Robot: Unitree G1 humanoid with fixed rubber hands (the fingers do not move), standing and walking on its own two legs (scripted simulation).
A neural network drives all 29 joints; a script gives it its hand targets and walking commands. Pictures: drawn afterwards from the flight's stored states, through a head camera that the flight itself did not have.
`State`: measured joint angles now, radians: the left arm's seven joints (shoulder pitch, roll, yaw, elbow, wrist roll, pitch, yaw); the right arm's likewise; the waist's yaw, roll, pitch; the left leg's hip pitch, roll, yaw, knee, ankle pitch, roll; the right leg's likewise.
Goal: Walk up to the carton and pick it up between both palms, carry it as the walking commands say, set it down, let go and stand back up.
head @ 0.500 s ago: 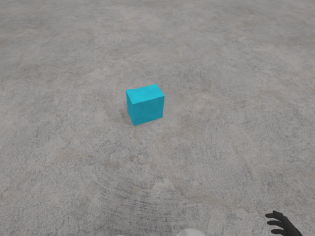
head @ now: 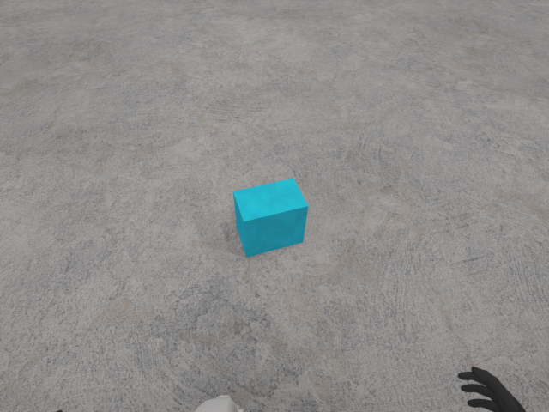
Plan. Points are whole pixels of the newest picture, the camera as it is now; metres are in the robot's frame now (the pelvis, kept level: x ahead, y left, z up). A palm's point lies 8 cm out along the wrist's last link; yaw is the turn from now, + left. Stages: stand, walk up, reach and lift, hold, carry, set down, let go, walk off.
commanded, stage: walk up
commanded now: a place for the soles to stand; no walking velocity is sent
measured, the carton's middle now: (269, 218) +0.94 +0.06 -0.61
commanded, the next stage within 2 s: none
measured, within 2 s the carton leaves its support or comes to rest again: neither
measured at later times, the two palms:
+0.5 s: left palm (105, 306) +0.28 +0.29 -0.04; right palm (498, 315) +0.30 -0.35 -0.06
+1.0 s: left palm (158, 215) +0.48 +0.26 -0.05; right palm (480, 247) +0.45 -0.38 -0.07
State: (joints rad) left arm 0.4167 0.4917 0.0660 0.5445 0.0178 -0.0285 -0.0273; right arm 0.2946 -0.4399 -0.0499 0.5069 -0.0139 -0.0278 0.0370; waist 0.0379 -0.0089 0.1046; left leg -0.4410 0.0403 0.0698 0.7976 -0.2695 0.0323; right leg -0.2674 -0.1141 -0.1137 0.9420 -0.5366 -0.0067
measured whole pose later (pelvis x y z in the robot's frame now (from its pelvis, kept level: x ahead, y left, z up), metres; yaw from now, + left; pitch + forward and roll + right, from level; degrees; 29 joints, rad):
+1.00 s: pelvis +0.35 -0.06 +0.00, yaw +0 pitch -4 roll -1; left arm 0.27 0.47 0.04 0.54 0.02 -0.03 0.02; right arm 0.29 -0.46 -0.04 0.60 0.00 0.02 0.00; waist 0.00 0.03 0.15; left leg -0.38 0.05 -0.03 0.87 -0.43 0.01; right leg -0.35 -0.06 -0.10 0.83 -0.40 0.00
